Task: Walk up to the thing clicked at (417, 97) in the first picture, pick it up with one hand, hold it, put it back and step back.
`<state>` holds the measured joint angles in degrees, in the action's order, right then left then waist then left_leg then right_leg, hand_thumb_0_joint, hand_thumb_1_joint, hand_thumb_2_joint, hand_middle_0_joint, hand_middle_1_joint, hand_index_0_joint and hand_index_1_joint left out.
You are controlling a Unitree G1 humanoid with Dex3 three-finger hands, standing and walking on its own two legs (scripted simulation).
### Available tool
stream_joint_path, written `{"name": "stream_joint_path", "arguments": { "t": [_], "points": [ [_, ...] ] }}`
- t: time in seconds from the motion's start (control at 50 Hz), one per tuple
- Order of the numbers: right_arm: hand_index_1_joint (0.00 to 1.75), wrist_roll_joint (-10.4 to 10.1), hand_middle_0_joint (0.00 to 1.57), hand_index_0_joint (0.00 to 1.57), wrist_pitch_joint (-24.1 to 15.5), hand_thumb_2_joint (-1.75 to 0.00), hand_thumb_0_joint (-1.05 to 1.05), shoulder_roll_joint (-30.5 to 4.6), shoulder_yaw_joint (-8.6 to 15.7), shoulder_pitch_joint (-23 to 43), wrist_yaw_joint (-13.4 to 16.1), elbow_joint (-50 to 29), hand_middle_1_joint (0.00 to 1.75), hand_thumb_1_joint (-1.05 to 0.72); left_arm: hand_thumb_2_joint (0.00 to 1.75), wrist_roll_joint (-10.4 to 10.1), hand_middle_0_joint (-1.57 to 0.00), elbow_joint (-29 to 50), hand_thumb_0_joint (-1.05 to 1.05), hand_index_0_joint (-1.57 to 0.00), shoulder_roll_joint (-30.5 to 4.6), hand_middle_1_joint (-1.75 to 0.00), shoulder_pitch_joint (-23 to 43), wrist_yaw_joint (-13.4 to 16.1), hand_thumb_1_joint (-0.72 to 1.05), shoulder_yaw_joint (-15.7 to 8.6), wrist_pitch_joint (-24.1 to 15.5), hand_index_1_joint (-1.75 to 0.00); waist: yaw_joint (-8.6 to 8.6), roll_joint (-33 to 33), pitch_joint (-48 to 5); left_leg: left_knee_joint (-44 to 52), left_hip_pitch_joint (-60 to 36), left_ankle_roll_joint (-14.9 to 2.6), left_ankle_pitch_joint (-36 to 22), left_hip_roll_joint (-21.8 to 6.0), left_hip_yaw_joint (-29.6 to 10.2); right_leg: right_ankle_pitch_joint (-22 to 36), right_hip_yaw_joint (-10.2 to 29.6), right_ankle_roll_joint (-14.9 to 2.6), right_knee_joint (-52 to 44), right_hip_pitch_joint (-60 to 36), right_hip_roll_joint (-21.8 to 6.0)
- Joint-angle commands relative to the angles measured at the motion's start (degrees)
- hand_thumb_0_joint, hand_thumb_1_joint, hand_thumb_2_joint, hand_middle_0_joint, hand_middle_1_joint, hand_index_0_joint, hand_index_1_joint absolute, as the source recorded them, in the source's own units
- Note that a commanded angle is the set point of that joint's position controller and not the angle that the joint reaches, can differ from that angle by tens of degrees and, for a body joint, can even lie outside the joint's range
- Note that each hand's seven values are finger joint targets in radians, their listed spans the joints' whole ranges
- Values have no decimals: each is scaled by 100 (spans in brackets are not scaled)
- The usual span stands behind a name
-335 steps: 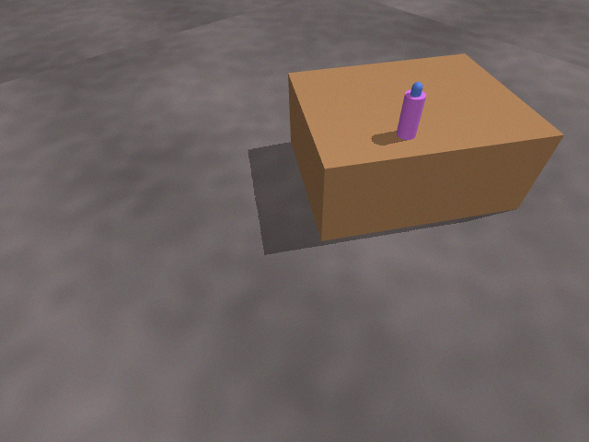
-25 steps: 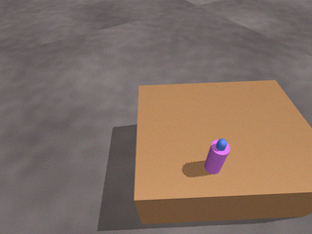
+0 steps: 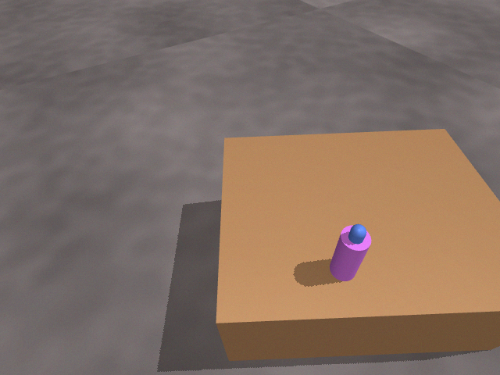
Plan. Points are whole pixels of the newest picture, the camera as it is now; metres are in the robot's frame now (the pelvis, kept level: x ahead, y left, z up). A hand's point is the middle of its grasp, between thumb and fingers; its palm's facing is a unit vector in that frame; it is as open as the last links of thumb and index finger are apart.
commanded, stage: stand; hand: right
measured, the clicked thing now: (350, 250) +0.47 -0.23 -0.25
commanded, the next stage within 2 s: go down in 0.26 s
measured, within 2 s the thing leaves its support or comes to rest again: neither
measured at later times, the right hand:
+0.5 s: hand out of the picture +0.12 -0.25 -0.15, palm faces +0.05 +0.95 -0.32, open 8.7 cm
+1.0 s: hand out of the picture +0.14 -0.27 -0.15, palm faces +0.08 +0.94 -0.34, open 17.0 cm
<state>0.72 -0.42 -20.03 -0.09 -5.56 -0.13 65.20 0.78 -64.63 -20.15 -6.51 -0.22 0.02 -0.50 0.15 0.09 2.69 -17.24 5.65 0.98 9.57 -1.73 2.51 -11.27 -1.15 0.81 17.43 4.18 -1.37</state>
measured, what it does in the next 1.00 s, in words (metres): stands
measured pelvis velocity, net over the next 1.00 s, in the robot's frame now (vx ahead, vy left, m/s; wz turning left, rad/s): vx -0.01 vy -0.01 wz -0.01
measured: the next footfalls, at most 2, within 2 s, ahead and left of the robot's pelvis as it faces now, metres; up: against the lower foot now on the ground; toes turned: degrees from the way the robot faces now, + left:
none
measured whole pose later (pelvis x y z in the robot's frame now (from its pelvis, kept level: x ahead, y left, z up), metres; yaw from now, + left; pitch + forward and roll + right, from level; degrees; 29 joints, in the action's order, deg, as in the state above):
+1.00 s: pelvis -0.01 -0.01 -0.03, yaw +0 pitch +8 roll +1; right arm 0.6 15.4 -19.7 9.0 -8.1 -2.9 35.7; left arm -0.1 -35.7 -16.1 -12.9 3.3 -6.0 -6.9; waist -0.6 1.5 -1.9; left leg -39.2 28.1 1.1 18.9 -2.0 2.9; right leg -21.7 0.0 0.4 41.6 27.9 -1.8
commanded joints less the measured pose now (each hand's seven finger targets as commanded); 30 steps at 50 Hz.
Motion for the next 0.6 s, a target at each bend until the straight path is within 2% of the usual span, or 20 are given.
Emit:
{"name": "stream_joint_path", "arguments": {
  "t": [0.0,0.06,0.32,0.34,0.36,0.38,0.4,0.42,0.44,0.46,0.48,0.5,0.52,0.54,0.58],
  "points": [
    [30,-25,20,20,-142,-90,0,-1224,222,230,55,-340,30,-90,90,-19,-20,346,0,-20,-1260,-30,189,67,90,-235,-109,-30,-15,-31,-441,196,-221,-165,-967,-688,-550,1004,470,-160,-236,104,-692],
    [30,-10,20,20,-141,-90,0,-1237,240,206,56,-340,30,-90,90,-23,-20,365,0,-20,-1230,-30,197,73,90,-223,-114,-30,-10,-26,-491,160,-274,-156,-1112,-695,-553,1050,457,-173,-220,150,-685],
    [30,-15,20,20,-121,-90,0,-1235,242,181,49,-340,30,-90,90,-25,-20,381,0,-20,-1228,-30,154,75,90,-205,-133,-30,-2,-29,-460,118,-250,-163,-985,-676,-518,1141,497,-171,-278,100,-711],
    [22,-8,12,12,-122,-82,0,-1219,241,179,54,-343,22,-82,82,-23,-12,389,0,-12,-1256,-22,180,78,82,-215,-129,-22,5,-19,-445,144,-229,-143,-1005,-666,-520,1125,486,-169,-256,123,-697],
    [14,-478,4,5,-540,-74,0,-163,63,2190,115,-2353,14,-74,74,-531,-4,2399,0,-4,-262,-14,2190,123,74,-158,-744,-14,-113,429,-406,-451,648,-109,-643,109,9,731,-69,-115,353,844,69],
    [6,-427,3,4,-542,-66,0,-651,240,1886,154,-2566,6,-66,66,-512,-4,2533,0,-2,-671,-6,2011,209,66,-239,-868,-6,34,261,-532,-420,416,-99,-348,123,26,465,-25,-90,333,752,54],
    [7,-384,3,4,-345,-58,0,-895,370,1093,191,-1627,7,-58,58,-500,-3,1971,0,-2,-1039,-4,1451,274,58,-468,-808,-5,109,93,-307,-417,542,-93,-59,134,63,240,-33,-122,362,928,73],
    [7,-379,2,3,-155,-50,0,-970,517,797,155,-1132,7,-50,50,-511,-3,1639,0,-2,-1272,-4,1001,272,50,-725,-717,-5,-38,-125,-178,-588,828,-52,-44,123,124,221,-26,-121,543,1053,82],
    [7,-368,3,4,-12,-42,0,-1062,704,819,157,-1133,7,-42,42,-502,-3,1838,0,-2,-1186,-4,684,283,42,-832,-657,-5,-107,-161,-718,-737,777,-47,-355,116,115,474,-24,-143,734,999,111],
    [6,-341,4,4,59,-34,0,-1279,801,1036,200,-1340,6,-34,34,-520,-3,2371,0,-3,-1344,-4,662,358,34,-955,-691,-4,-215,-302,-1485,-809,508,-40,-761,108,115,869,22,-132,846,760,94],
    [6,-281,4,4,131,-26,0,-1357,831,1358,195,-1533,6,-26,26,-495,-3,2543,0,-3,-1294,-4,760,409,26,-940,-705,-4,-159,-237,-1854,-945,465,-55,-1003,83,87,1118,20,-110,982,722,96],
    [5,-213,5,5,264,-22,0,-1297,773,1370,139,-1370,5,-22,20,-424,-3,2010,0,-4,-988,-3,139,408,21,-855,-618,-3,-123,-60,-1632,-1048,657,-81,-1064,82,51,1189,-7,-109,1095,940,119],
    [5,-97,5,5,433,-20,0,-1247,870,1115,44,-1090,5,-18,18,-320,-3,1661,0,-4,-772,-3,-174,360,16,-858,-542,-2,-68,22,-1300,-1157,967,-122,-963,104,67,1129,-6,-118,1186,1213,131],
    [5,-10,5,5,566,-17,0,-1184,977,745,-44,-1038,5,-11,15,-226,-3,1674,0,-5,-730,-4,-248,315,10,-975,-542,-2,-98,-69,-1307,-1240,1069,-117,-947,127,72,1083,-30,-150,1299,1328,134],
    [5,51,6,5,848,-13,0,-1350,1116,463,-130,-1583,5,-1,10,-212,-3,2771,0,-6,-1053,-5,36,261,-3,-1129,-624,-2,-93,-142,-2098,-1272,709,-107,-952,174,140,1041,-30,-119,1291,1055,137]
  ]
}}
